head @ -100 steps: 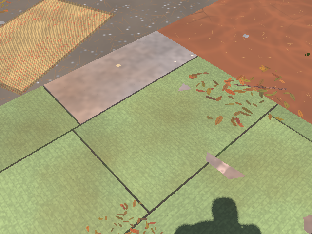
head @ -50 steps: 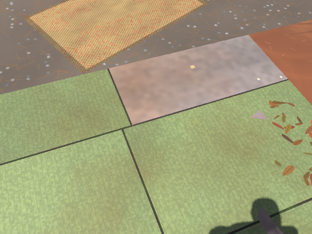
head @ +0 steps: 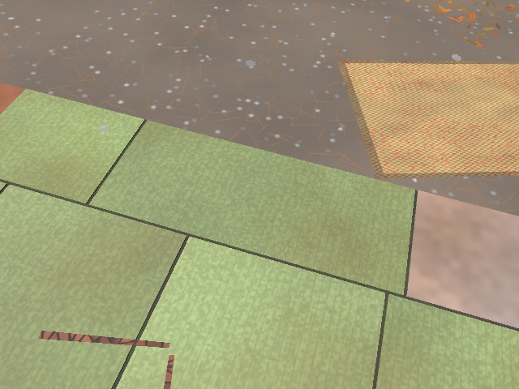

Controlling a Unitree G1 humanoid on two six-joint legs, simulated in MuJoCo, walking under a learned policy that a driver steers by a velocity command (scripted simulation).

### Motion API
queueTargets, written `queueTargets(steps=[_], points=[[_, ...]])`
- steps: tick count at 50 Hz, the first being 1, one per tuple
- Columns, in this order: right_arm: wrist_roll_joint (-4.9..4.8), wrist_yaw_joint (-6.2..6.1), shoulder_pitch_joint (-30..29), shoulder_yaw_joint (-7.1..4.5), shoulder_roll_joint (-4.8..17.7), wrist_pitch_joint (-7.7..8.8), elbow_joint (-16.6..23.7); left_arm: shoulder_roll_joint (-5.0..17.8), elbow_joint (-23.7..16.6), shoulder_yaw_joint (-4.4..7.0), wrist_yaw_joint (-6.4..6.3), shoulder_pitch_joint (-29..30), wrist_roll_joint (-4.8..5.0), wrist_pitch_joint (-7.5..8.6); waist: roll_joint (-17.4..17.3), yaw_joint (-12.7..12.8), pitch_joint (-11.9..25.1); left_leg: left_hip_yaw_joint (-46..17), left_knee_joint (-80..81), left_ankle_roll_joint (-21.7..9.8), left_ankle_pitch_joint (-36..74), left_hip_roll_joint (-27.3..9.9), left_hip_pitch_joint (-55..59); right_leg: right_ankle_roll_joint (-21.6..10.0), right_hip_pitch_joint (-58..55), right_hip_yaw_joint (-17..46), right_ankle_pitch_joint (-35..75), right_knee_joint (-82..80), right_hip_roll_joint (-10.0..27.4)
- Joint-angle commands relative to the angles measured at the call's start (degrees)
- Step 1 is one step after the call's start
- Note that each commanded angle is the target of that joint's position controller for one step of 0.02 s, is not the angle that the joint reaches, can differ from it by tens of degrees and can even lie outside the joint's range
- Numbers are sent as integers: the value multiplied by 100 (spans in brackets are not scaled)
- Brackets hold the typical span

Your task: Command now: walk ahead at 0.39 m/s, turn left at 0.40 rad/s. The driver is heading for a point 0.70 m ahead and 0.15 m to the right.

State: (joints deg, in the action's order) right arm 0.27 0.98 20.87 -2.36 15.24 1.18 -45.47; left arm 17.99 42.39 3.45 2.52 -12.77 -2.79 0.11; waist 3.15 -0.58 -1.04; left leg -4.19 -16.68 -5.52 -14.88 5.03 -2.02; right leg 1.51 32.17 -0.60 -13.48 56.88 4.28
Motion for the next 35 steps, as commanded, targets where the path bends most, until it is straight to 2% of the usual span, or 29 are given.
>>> queueTargets(steps=[1, 6, 9, 11, 12, 13, 14, 15, 16, 17, 18, 19, 21, 23, 26, 29, 31, 35], points=[[-8, -42, 301, -196, 829, 179, 121, 332, -422, 63, 20, 536, 9, 41, -821, -158, -294, -1092, 710, -725, 1758, -1296, 398, 89, 1082, -153, 423, -241, 17], [41, -103, 731, -161, 848, 228, -156, 168, -693, -38, 74, 1418, 57, 107, -832, -446, -526, -969, 641, -670, 2452, -1349, 519, -13, 1015, -307, 838, -1389, -122], [62, -155, 795, -147, 911, 265, -299, 171, -831, -65, 74, 1641, 95, 154, -864, -418, -619, -994, 586, -616, 2981, -1542, 597, -274, 604, -349, 793, -1960, -242], [76, -187, 544, -141, 977, 292, -330, 240, -721, -36, 6, 1177, 120, 179, -888, -93, -487, -826, 254, -439, 4150, -1559, 490, -512, -299, -383, 558, -2291, -454], [93, -195, 483, -150, 1036, 305, -359, 344, -560, 16, -69, 678, 132, 186, -909, 126, -197, -737, -288, -345, 5175, -1511, 487, -620, -999, -447, 318, -2334, -674], [108, -184, 442, -156, 1073, 297, -395, 454, -298, 80, -154, -147, 148, 217, -787, 502, 268, -572, -1281, -257, 5717, -1353, 427, -747, -1947, -500, 281, -2617, -848], [83, -169, 408, -130, 1015, 319, -382, 636, -61, 150, -251, -1059, 85, 273, -602, 923, 810, -418, -2584, -173, 4817, -1123, -352, -923, -3357, -57, 272, -2798, -391], [-79, -119, 811, 8, 434, 348, -178, 1270, -17, 292, -324, -1715, -70, 304, 521, 871, 1695, -72, -4684, 65, 2193, -390, -1871, -1428, -4879, 2362, -1235, -3139, 1264], [-34, -114, 907, -49, 611, 346, -230, 1209, 122, 286, -238, -1611, 60, 269, 1087, 648, 1836, -245, -5844, 65, -1220, 341, -2762, -1807, -4794, 4616, -1199, -4192, 1945], [101, -112, 524, -91, 775, 322, -194, 864, 42, 212, -199, -894, 172, 253, 398, 342, 800, -431, -6129, -7, -864, -100, -3177, -1768, -3898, 3963, -1522, -4262, 1759], [131, -61, 181, -62, 742, 329, -171, 475, -17, 125, -171, -476, 198, 279, -115, 265, 260, -317, -5866, -34, -461, -370, -3144, -1698, -3133, 3083, -1288, -4361, 1544], [130, -19, 42, -38, 599, 312, -152, 282, 29, 62, -169, -306, 160, 315, -182, 117, -52, -193, -5499, -50, -308, -584, -3032, -1537, -2616, 2435, -841, -4530, 1226], [209, 45, 149, 5, 459, 192, -228, 145, 195, -4, -179, -326, 161, 416, 23, -83, -136, -46, -5118, 47, -190, -769, -2676, -1389, -2109, 1660, 92, -4720, 865], [219, 89, 105, 29, 373, 132, -235, 197, 356, 7, -149, -549, 203, 527, 56, -128, -128, 107, -4901, 131, -37, -842, -2792, -1459, -2090, 1309, 773, -4860, 798], [229, 124, -674, 65, 328, 111, 11, 238, 555, 14, -131, -813, 237, 571, -8, -30, -353, 348, -4206, 313, 557, -1060, -3448, -1483, -2265, 879, 1112, -5143, 676], [202, 158, -1452, 145, 178, 141, 244, 205, 708, -5, -124, -1008, 269, 569, -10, 129, -406, 604, -2990, 439, 1259, -1036, -3385, -1328, -2363, 393, 1726, -5101, 396], [169, 175, -1852, 191, 106, 158, 343, 276, 807, 6, -139, -1184, 271, 578, 20, 253, -376, 749, -2314, 445, 1595, -925, -3101, -1248, -2462, 245, 2068, -5027, 385], [161, 132, -2282, 158, 243, 180, 481, 350, 1008, 4, -203, -1484, 225, 534, 13, 357, -390, 743, -1722, 287, 1438, -785, -2959, -1198, -3183, 421, 2748, -4700, 722]])
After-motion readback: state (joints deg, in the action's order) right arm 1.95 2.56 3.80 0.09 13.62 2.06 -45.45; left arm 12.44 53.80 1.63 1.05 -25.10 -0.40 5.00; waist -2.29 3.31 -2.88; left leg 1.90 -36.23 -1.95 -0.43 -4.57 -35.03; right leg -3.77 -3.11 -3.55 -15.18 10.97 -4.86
